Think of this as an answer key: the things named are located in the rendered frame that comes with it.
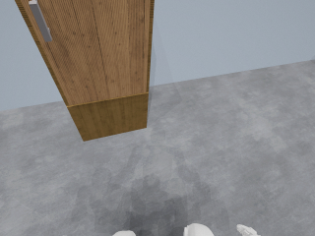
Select right robot thigh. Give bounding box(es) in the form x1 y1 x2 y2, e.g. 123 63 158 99
183 223 214 236

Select handle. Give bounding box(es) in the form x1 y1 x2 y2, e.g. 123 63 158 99
29 0 52 42

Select cupboard door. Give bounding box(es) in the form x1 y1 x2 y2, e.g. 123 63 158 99
21 0 151 105

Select right robot hand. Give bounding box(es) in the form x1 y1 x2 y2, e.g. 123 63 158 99
236 224 261 236

